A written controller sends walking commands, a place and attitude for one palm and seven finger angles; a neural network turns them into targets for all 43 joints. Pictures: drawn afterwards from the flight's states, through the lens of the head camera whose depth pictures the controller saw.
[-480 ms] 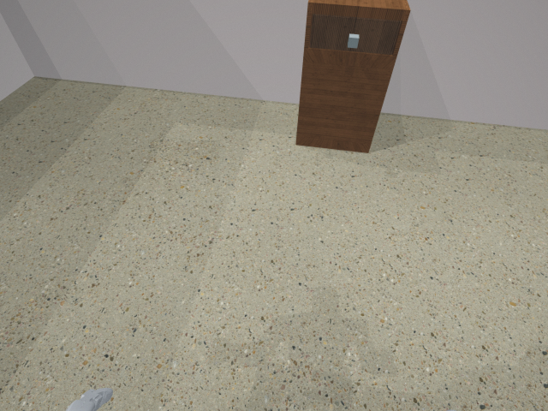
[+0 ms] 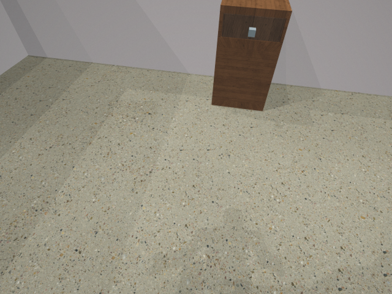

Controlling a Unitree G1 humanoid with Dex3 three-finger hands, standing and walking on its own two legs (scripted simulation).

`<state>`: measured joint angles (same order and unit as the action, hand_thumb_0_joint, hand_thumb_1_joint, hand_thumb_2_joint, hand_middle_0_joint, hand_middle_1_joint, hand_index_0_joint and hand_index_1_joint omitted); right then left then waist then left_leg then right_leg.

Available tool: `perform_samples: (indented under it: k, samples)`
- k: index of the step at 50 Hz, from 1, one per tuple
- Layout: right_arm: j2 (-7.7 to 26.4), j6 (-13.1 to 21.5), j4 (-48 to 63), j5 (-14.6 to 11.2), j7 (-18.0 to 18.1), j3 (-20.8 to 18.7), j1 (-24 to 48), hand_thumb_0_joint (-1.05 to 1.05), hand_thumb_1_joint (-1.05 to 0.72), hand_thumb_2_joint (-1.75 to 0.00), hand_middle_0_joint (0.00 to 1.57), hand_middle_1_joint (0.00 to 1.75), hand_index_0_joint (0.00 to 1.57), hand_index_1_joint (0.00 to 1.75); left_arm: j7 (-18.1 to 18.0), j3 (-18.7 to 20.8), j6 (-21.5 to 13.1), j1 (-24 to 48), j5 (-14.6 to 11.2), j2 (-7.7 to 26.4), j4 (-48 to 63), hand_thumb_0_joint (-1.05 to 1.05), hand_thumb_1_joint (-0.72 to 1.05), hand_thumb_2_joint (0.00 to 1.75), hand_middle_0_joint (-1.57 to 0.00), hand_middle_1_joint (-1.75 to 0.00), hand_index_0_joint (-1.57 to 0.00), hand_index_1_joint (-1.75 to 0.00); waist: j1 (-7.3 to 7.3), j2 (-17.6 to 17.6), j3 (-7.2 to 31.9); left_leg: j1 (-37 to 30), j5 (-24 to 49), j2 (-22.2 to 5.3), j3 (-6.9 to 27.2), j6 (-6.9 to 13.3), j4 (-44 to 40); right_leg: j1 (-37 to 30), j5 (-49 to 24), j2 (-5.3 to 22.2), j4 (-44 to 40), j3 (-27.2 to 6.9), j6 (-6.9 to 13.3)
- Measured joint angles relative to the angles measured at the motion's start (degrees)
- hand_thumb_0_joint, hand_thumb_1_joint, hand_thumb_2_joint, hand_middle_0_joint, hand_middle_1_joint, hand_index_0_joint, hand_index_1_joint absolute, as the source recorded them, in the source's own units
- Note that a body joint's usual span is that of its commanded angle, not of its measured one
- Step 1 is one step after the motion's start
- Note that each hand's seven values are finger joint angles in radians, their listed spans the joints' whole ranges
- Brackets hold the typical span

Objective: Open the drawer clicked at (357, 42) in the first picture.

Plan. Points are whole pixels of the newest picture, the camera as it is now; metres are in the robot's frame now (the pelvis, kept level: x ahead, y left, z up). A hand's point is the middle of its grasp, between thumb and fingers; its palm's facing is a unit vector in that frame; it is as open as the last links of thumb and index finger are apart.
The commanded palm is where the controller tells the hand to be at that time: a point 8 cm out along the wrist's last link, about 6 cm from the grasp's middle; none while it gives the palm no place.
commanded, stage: stand and wait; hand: left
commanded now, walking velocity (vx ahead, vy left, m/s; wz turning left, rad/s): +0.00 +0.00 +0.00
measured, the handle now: (251, 30) +1.64 -0.27 -0.12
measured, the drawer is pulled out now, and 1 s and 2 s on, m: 0.00 0.00 0.00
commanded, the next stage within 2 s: look at it before walking up in 0.40 s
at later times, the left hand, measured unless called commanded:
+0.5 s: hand out of the picture +0.06 +0.24 -0.15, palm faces -0.05 -0.94 -0.33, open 7.4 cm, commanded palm none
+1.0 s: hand out of the picture +0.08 +0.24 -0.15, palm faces -0.04 -0.94 -0.33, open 7.4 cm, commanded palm none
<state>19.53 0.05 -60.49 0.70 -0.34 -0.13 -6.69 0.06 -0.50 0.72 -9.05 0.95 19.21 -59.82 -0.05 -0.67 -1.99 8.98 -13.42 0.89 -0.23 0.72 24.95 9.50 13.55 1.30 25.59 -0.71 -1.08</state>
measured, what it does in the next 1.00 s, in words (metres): stands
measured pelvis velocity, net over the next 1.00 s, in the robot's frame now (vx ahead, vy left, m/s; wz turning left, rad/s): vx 0.00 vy -0.01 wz -0.01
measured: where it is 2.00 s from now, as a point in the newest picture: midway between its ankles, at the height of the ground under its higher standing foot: outside the picture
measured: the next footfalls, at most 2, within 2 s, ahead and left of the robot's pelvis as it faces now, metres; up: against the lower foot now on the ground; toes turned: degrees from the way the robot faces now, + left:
left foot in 1.90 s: +0.42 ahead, +0.02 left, +0.00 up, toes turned -12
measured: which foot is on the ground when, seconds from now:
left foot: down 0.00-1.00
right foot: down 0.00-1.00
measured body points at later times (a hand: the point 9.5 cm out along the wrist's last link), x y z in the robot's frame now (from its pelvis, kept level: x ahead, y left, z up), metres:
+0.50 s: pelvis -0.01 -0.01 +0.00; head -0.01 -0.01 +0.45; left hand +0.07 +0.29 -0.13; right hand +0.05 -0.30 -0.13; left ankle +0.00 +0.11 -0.74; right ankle +0.01 -0.13 -0.74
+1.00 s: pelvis +0.00 -0.01 +0.00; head +0.00 -0.01 +0.45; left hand +0.08 +0.29 -0.13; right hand +0.08 -0.31 -0.13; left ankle +0.00 +0.11 -0.74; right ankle +0.01 -0.13 -0.74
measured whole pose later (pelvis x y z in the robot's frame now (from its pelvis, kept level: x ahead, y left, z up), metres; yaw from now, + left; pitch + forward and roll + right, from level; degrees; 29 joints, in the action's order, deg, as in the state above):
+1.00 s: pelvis +0.00 -0.01 +0.00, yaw +0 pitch -2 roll +0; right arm 19.5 0.5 -63.7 0.4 -0.5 0.1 -5.8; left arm 0.1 -0.4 -0.1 -7.4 1.0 19.4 -62.3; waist -0.2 -0.3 -2.1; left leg 7.9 -11.5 0.0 -0.3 -0.1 21.3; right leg 8.8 11.7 0.4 22.4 -0.8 -0.4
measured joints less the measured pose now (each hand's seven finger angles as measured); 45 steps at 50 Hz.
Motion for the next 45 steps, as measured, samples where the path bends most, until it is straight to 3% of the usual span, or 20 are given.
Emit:
perform_samples:
  k: [45]
  samples:
    - [-0.08, 0.50, -3.28, -0.24, -0.11, 0.16, 0.54, 0.01, -0.90, -0.89, 0.20, 0.30, 0.20, 0.30, 0.01, 0.06, -0.79, 1.68, 0.05, 0.13, -2.46, 0.00, 0.90, 0.90, -0.20, -0.30, -0.20, -0.30, -0.24, 0.26, 0.07, -0.89, 1.85, -0.87, -0.12, -0.83, -3.26, -0.56, -1.83, -0.85, -2.90, -0.13, 0.70]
